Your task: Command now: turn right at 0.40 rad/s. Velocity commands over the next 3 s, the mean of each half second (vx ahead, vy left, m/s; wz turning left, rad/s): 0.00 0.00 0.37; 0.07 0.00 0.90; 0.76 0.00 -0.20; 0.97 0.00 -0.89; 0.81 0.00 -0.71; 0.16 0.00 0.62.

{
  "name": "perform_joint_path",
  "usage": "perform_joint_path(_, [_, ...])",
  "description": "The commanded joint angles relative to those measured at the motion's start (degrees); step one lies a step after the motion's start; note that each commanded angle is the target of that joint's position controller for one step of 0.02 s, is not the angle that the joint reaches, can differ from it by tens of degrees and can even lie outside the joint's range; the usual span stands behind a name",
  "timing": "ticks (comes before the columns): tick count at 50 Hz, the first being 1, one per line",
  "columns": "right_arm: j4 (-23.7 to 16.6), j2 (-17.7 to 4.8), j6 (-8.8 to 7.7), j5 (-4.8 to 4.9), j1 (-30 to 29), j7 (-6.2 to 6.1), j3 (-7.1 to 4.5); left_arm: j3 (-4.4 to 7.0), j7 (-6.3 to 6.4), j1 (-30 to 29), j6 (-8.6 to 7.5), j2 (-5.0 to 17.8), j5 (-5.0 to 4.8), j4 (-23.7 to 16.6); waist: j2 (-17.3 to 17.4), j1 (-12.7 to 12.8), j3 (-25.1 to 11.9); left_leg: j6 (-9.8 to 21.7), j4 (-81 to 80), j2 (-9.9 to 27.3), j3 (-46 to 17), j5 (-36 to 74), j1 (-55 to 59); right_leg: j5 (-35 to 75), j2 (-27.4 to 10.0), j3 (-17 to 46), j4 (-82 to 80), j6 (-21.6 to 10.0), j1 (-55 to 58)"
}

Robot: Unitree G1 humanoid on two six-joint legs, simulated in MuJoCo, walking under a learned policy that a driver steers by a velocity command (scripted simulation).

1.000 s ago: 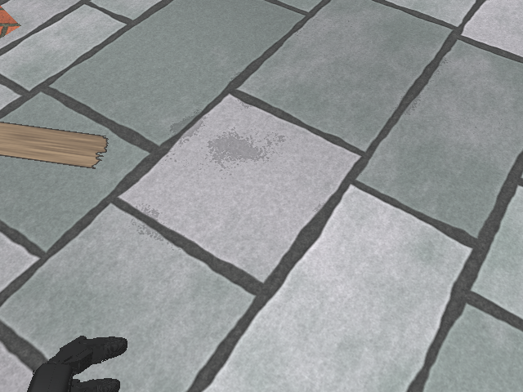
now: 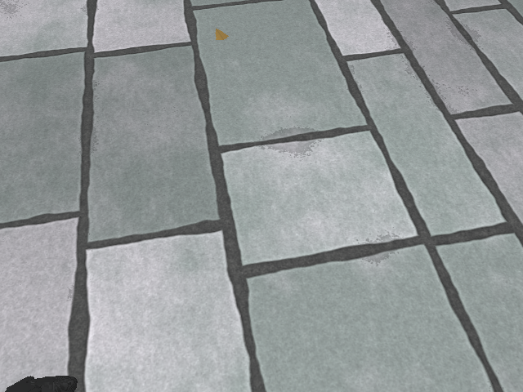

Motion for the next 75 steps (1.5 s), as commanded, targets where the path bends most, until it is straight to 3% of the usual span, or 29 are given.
perform_joint_path(1, [-3.5, -4.9, -1.61, -0.27, 2.0, 0.68, -1.21, 0.96, -0.13, -1.8, -0.68, 5.5, 0.10, -3.4, -9.9, -0.7, -9.3, 2.4, -11.0, 2.5, 1.9, 8.4, 10.3, 14.7, -13.7, 12.7, -3.9, -7.3, 5.9])
perform_joint_path(2, [-4.3, -4.8, -1.77, -1.41, 0.9, 0.82, -0.76, -0.29, -0.17, 1.5, -1.00, 2.0, 0.86, -2.0, -5.9, 0.4, -9.2, 4.1, -16.2, 6.8, -3.2, 15.3, 14.9, 6.7, -10.8, 10.0, -1.9, -4.3, 4.2])
perform_joint_path(3, [-5.7, -6.7, -1.72, -2.61, -2.4, 0.66, -0.39, -1.33, -0.23, 7.5, -1.41, -1.0, 2.42, -0.7, 7.0, 5.5, -8.7, 8.3, -19.3, 15.4, -14.3, 24.3, 16.1, -10.7, -3.8, 2.6, 5.3, -0.6, 2.9])
perform_joint_path(4, [-5.0, -3.2, -1.78, -3.58, -4.6, 0.84, 1.07, -0.77, -0.11, 6.6, -1.69, 0.6, 2.53, -0.8, 13.4, 7.1, -5.3, 16.2, -22.6, 18.9, -22.4, 15.9, 7.6, -14.7, -4.4, -1.8, 3.6, 2.6, 4.4])
perform_joint_path(6, [-5.5, -3.1, -1.19, -1.06, -5.0, 1.01, 0.95, 0.09, -0.07, 1.9, -2.32, 3.2, 2.71, 0.5, 9.4, 4.0, -2.4, 12.4, -22.3, 12.0, -16.9, 1.9, 5.2, -4.6, -5.8, -4.4, -3.0, 3.4, 9.0])
perform_joint_path(9, [-6.2, -11.3, -0.10, 0.96, -1.1, -0.01, -1.60, 0.59, -0.09, -1.0, -2.63, 3.0, 1.99, 0.4, 9.1, 1.6, -0.5, 10.6, -21.7, 10.0, -18.0, -2.7, 5.4, -3.8, -4.2, -8.2, -2.2, 2.9, 7.6])
perform_joint_path(15, [-9.6, -8.8, 2.07, 2.06, -1.2, -1.52, -2.62, 1.47, -0.59, 2.9, -4.80, 1.4, 0.93, 3.2, 8.4, 1.6, -6.4, 12.5, -14.5, 8.9, -21.6, 13.8, 10.3, -2.4, -4.6, -8.7, -4.7, 1.3, 7.6])
perform_joint_path(17, [-11.5, -7.0, 2.57, 2.37, -1.7, -1.32, -2.29, 2.54, -0.73, 3.9, -4.69, 4.4, 1.59, 4.1, -1.4, 0.8, -6.6, 8.4, -5.8, 3.0, -14.0, 8.5, 1.1, 4.6, -12.2, -2.1, -10.1, -3.2, 14.3])
perform_joint_path(19, [-10.9, -7.3, 2.41, 1.78, 2.3, -0.45, -2.66, 2.75, -0.26, 1.5, -4.65, 5.3, 2.92, 3.1, -13.9, -0.2, -5.7, 2.6, 16.1, -1.2, -1.8, -17.4, -11.4, 25.1, -29.8, 11.4, -14.1, -14.0, 19.1])
perform_joint_path(22, [-9.3, -7.6, 3.45, 1.88, 3.5, 0.37, -3.14, 1.81, 1.03, -2.2, -4.48, 3.2, 1.05, 2.0, -3.4, -1.5, -3.7, -0.7, 27.9, 5.2, 0.5, -11.2, -13.6, 28.4, -26.0, -0.5, -12.1, -11.4, 16.8])
perform_joint_path(27, [-13.0, -3.9, 3.93, 2.10, -2.4, 2.08, -1.06, 2.87, 1.02, 1.3, -2.99, 6.8, 1.47, 3.7, -7.3, 2.9, -3.7, -1.3, 14.7, 7.5, 7.1, -5.2, -9.2, 28.6, -23.2, -12.3, -12.4, -10.4, 18.0])
perform_joint_path(32, [-12.8, -6.9, 5.31, 1.87, 1.2, 2.30, -2.56, 3.82, -1.01, 0.4, -3.80, 9.0, -0.83, 4.6, -8.7, 0.5, -5.4, 2.5, -1.8, 4.7, 12.4, -0.2, 3.9, 27.1, -25.1, -18.6, -6.2, -6.4, 15.5])
perform_joint_path(34, [-10.5, -11.3, 5.38, 1.55, 10.2, 0.78, -5.03, 3.12, -1.74, 3.4, -4.65, 5.8, -0.88, 6.2, -0.3, -3.8, -8.4, 7.7, -12.8, 3.2, 7.2, 15.3, 22.7, 19.7, -19.8, -24.6, 11.2, 0.5, 4.3])
perform_joint_path(35, [-11.8, -20.4, 4.83, 1.51, 12.5, -0.26, -6.93, 1.53, -1.85, 2.0, -5.01, 1.1, 2.41, 2.5, 19.4, -2.2, -8.5, 16.6, -12.9, 18.8, -18.5, 44.7, 35.1, -21.4, -11.1, -25.6, 30.6, 6.2, -17.6])
perform_joint_path(36, [-13.4, -19.0, 2.76, -1.07, 11.3, 0.65, -5.94, 1.34, -1.35, -3.0, -5.25, 2.4, 2.72, 0.7, 16.3, -5.0, -16.2, 26.8, -16.4, 25.7, -30.9, 39.7, 32.6, -27.5, -6.8, -11.3, 40.4, 6.7, -22.8])
perform_joint_path(39, [-12.3, -12.3, 1.16, 1.54, 4.6, 0.12, -3.99, 1.96, 0.05, -4.8, -5.08, 5.1, 1.50, 1.6, 4.7, -1.5, -7.7, 19.2, -18.4, 17.2, -19.3, 22.5, 24.5, -13.9, -9.8, -7.4, 35.4, 4.4, -22.8])
perform_joint_path(43, [-13.3, -11.7, 2.44, 0.97, 0.5, -1.66, -3.52, 1.45, -0.38, -2.1, -4.79, 3.5, 1.48, 3.5, 5.4, 1.2, -8.5, 17.1, -17.8, 12.1, -15.5, 24.5, 16.8, -5.9, -6.0, -8.0, 25.2, 6.0, -13.7])
perform_joint_path(47, [-12.2, -12.8, 1.67, 2.15, 3.6, -1.70, -3.53, 0.97, -2.06, -4.8, -6.07, 3.4, -0.03, 2.9, 9.4, -0.9, -6.7, 17.3, -24.5, 10.8, -23.5, -18.0, 13.1, -3.3, -4.3, -7.4, 11.7, 5.4, -10.6])
perform_joint_path(54, [-10.4, -8.9, -0.22, 1.17, 5.7, -0.17, -0.94, 0.30, -3.22, -1.8, -9.60, 2.2, -0.74, 3.9, 11.4, -1.2, -2.7, 15.6, -21.5, 11.5, -21.5, -19.2, 6.7, -0.2, -7.0, -12.8, 0.7, 2.3, 2.1])
perform_joint_path(55, [-9.4, -11.2, 0.80, -3.05, 5.3, 1.82, -1.72, -0.32, -3.35, 2.1, -7.04, 2.0, 4.24, 6.4, 11.5, 0.2, -3.0, 14.2, -20.8, 7.3, -18.3, -24.4, 2.7, -3.9, -5.5, -17.2, -0.9, 1.1, 7.3])
perform_joint_path(56, [-10.1, -8.9, 0.82, -3.28, 3.5, 2.22, -1.15, -0.04, -2.93, 6.5, -6.37, 2.5, 4.24, 7.2, 8.6, 3.2, -1.0, 13.0, -16.7, 5.6, -16.3, -25.4, -1.9, -4.7, -5.5, -17.6, -2.5, 0.2, 12.4])
perform_joint_path(57, [-11.3, -5.7, 0.48, -3.05, 0.3, 1.95, -0.23, 0.09, -2.65, 13.8, -6.63, 4.2, 4.06, 9.0, 1.2, 6.9, 0.1, 11.4, -4.6, 2.3, -11.9, -22.7, -8.1, -12.8, -9.8, -9.1, -7.3, -1.3, 17.5])
perform_joint_path(58, [-14.0, -1.2, -0.33, -2.00, -2.9, 1.59, 1.13, 1.14, -2.55, 19.3, -7.06, 10.4, 4.58, 10.0, -13.0, 8.3, 1.2, 8.4, 15.5, -3.9, -1.3, -16.6, -18.8, -32.9, -22.5, 16.6, -19.7, -5.9, 20.9])
perform_joint_path(59, [-15.8, -2.7, -1.06, -2.62, -1.9, 1.72, 1.27, 1.94, -3.51, 16.5, -6.86, 13.0, 3.83, 9.7, -12.2, 4.6, 4.7, 7.5, 21.0, -2.4, -0.4, -13.3, -29.9, -41.4, -28.4, 39.0, -27.9, -11.3, 20.2])
perform_joint_path(61, [-13.3, -7.5, -2.02, -3.55, -2.2, 2.02, 0.35, 1.44, -4.10, 11.5, -6.78, 9.0, 1.94, 8.2, -3.1, 1.8, 4.2, 5.4, 22.8, 3.8, 0.0, -1.4, -26.9, -33.2, -24.7, 29.3, -24.1, -11.2, 18.5])
perform_joint_path(64, [-12.4, -5.9, -1.96, -4.11, -3.1, 3.07, 1.13, 0.65, -3.29, 15.5, -7.39, 6.7, 1.41, 10.9, -7.7, 2.9, 2.2, 2.6, 16.1, 4.2, 3.2, 1.1, -16.2, -17.8, -16.0, 14.5, -24.7, -10.0, 13.8])
perform_joint_path(71, [-14.6, -2.6, -2.51, -1.86, -13.4, 3.40, 3.13, 1.77, -2.51, 21.2, -6.37, 6.9, 1.51, 14.9, -9.1, 6.5, 2.5, 1.1, -4.7, 0.1, 6.8, 2.5, -4.9, -3.8, -14.2, 12.1, -22.0, -11.3, 12.8])
perform_joint_path(73, [-13.4, -3.7, -3.06, -1.27, -8.8, 2.45, 2.66, 2.09, -2.55, 18.7, -6.54, 7.6, 1.24, 14.8, -9.2, 3.1, 0.6, 2.2, -9.6, -0.6, 6.4, 4.0, 8.9, 6.9, -14.4, 11.8, -18.8, -9.5, 7.4])
perform_joint_path(75, [-8.1, -9.2, -3.64, -2.34, 8.9, 0.14, 0.10, 2.39, -3.11, 14.4, -7.85, 8.4, 0.31, 13.7, -2.4, -6.8, -8.8, 5.1, -11.2, 2.8, 3.7, 3.5, 37.1, 22.2, -8.7, 5.4, 2.0, -6.2, -4.2])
